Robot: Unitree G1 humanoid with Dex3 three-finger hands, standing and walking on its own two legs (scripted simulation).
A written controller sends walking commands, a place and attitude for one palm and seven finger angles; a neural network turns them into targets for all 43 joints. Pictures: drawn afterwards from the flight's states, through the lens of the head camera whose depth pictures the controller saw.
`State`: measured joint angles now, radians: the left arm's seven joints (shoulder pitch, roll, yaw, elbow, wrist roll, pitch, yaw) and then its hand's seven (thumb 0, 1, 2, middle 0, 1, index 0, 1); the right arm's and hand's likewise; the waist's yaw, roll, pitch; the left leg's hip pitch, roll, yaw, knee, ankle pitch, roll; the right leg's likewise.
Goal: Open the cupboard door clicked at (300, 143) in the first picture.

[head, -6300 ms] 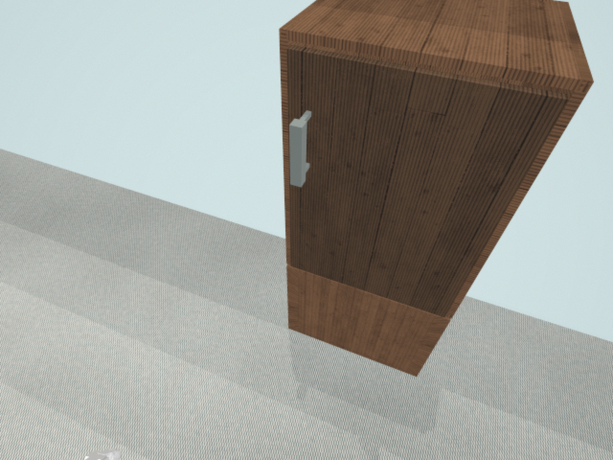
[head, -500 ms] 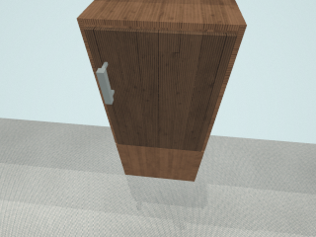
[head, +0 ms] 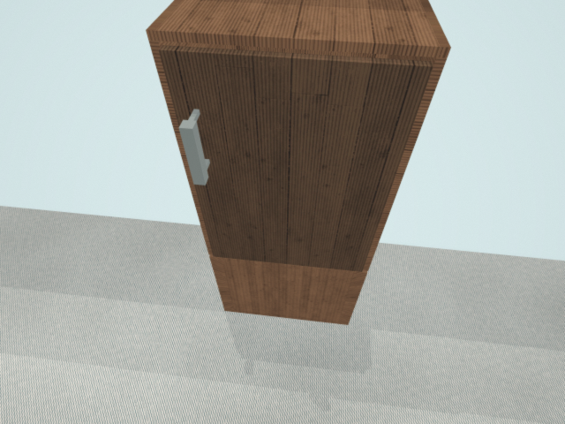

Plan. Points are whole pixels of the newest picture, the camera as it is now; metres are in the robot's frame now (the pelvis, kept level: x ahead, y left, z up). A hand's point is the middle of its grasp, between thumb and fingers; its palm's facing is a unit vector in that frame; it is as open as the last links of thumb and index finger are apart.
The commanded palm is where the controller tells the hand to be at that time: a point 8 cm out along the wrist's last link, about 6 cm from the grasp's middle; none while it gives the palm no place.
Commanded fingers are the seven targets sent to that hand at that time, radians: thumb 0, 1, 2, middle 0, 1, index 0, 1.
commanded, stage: raise the hand with hooked fingers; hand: left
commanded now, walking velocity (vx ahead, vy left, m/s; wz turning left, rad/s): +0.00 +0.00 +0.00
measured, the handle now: (198, 147) +0.57 +0.20 +0.06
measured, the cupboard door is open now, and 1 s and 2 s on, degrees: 0 0 0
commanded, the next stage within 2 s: none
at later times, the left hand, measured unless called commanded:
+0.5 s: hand (144, 412) +0.14 +0.20 -0.05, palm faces +0.01 -1.00 +0.02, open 8.8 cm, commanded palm +0.14 +0.25 -0.03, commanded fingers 0.00 0.34 0.66 -0.24 -0.66 -0.24 -0.66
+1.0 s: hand (106, 355) +0.20 +0.25 +0.01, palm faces -0.03 -1.00 -0.06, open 11.9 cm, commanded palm +0.17 +0.30 +0.02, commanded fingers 0.00 -0.24 0.41 -0.28 -1.03 -0.28 -1.03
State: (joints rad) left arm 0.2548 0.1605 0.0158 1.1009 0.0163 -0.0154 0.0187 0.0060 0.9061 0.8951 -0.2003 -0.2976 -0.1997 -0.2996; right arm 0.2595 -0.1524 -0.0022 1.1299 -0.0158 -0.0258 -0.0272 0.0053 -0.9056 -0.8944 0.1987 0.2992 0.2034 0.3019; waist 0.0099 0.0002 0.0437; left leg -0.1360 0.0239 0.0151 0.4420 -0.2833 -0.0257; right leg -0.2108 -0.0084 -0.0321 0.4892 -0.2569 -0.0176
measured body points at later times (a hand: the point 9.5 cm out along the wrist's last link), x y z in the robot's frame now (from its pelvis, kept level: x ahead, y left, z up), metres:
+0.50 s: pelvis -0.03 +0.01 -0.08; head +0.01 +0.02 +0.37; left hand +0.14 +0.26 -0.05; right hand +0.22 -0.24 -0.09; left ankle -0.03 +0.14 -0.74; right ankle +0.00 -0.11 -0.74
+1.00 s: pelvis -0.03 +0.02 -0.06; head +0.00 +0.03 +0.39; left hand +0.19 +0.30 +0.02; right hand +0.12 -0.22 -0.13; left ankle -0.03 +0.14 -0.74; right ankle +0.00 -0.11 -0.74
